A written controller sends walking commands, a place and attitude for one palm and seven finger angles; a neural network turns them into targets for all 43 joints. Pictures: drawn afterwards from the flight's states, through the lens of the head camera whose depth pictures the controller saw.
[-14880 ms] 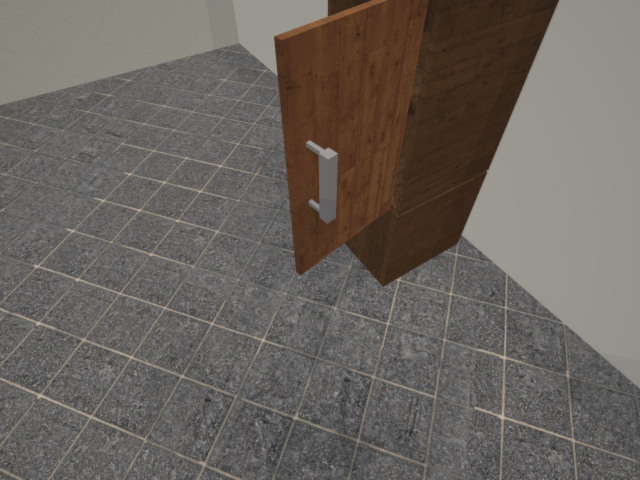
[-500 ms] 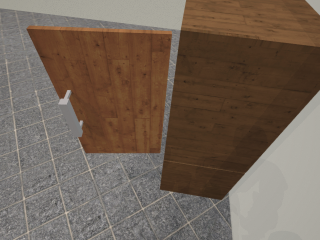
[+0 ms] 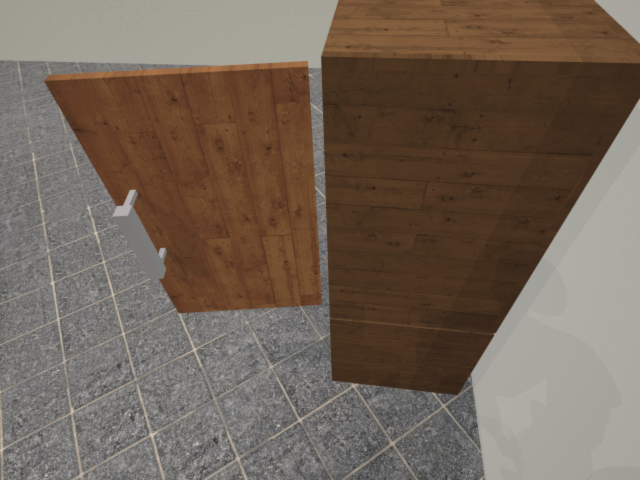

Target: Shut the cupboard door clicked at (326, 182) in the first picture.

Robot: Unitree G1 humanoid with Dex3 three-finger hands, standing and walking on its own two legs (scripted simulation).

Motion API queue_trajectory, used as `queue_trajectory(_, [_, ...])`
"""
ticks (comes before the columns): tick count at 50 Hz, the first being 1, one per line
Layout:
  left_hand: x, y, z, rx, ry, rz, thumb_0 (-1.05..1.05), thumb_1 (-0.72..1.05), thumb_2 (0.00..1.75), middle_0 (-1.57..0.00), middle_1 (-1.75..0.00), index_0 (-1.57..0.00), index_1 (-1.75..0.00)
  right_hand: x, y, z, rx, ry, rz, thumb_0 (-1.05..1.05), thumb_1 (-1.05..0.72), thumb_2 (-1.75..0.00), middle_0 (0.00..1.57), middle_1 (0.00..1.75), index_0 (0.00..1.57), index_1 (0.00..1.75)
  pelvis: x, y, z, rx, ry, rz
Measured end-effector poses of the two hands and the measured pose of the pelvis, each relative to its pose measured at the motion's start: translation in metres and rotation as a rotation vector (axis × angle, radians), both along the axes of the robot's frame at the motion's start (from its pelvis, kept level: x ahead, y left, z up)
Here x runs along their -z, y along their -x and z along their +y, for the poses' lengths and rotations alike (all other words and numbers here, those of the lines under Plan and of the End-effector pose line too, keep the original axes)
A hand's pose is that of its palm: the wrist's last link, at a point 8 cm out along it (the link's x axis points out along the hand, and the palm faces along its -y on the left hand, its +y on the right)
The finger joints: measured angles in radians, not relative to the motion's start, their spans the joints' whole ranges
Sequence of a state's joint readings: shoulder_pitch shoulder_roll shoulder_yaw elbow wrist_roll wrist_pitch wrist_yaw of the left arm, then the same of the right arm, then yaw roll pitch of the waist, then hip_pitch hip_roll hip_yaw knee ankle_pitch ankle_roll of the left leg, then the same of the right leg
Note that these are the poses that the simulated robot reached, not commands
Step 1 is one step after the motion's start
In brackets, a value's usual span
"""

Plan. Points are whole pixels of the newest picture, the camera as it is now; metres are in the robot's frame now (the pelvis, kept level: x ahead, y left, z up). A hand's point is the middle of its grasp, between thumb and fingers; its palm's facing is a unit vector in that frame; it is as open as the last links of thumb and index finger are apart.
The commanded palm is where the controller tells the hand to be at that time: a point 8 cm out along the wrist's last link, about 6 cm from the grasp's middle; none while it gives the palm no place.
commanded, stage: look again from close up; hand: left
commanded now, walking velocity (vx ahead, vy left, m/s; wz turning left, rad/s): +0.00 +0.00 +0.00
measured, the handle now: (145, 235) +0.52 +0.35 -0.03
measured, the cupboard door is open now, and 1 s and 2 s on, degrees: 100 100 100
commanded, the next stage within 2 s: shuffle to correct the standing spot in 0.06 s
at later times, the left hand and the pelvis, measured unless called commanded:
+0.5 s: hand out of the picture -0.02 +0.20 -0.19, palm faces +0.13 -0.97 -0.20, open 7.4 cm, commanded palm none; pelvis +0.01 +0.02 -0.01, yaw +5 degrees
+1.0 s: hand out of the picture +0.11 +0.24 -0.15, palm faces +0.14 -0.95 -0.27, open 7.2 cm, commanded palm none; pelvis +0.08 +0.05 +0.00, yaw +5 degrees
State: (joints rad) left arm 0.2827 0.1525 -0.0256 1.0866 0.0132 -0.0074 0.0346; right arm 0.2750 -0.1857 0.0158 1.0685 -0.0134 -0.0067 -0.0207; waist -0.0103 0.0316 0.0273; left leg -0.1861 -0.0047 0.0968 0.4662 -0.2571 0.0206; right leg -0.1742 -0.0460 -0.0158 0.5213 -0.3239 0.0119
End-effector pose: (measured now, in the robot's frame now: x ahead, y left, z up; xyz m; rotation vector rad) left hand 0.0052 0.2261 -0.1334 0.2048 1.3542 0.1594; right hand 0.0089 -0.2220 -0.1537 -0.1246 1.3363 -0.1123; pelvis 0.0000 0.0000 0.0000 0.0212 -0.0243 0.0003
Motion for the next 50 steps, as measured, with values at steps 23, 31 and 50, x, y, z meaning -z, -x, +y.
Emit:
queue_trajectory(23, [0.021,0.030,0.009,-0.138,0.048,0.041,0.01,0.90,0.90,-0.21,-0.30,-0.20,-0.30,-0.014,-0.026,-0.011,-0.081,0.090,0.060,0.00,-0.90,-0.90,0.20,0.30,0.20,0.30,0.007,-0.010,0.008,-0.076,0.017,0.014])
queue_trajectory(31, [0.015,0.001,0.051,-0.123,0.016,0.063,0.01,0.91,0.90,-0.20,-0.30,-0.20,-0.30,-0.015,-0.051,0.023,-0.090,0.079,-0.005,0.00,-0.90,-0.90,0.20,0.30,0.20,0.30,0.004,-0.026,0.036,-0.071,0.015,0.031])
queue_trajectory(50, [-0.014,-0.095,0.056,-0.113,-0.039,-0.139,0.00,0.93,0.90,-0.21,-0.30,-0.20,-0.30,0.000,-0.097,0.046,-0.086,-0.022,0.055,0.01,-0.91,-0.90,0.20,0.30,0.20,0.30,-0.002,-0.079,0.046,-0.088,-0.020,0.023])
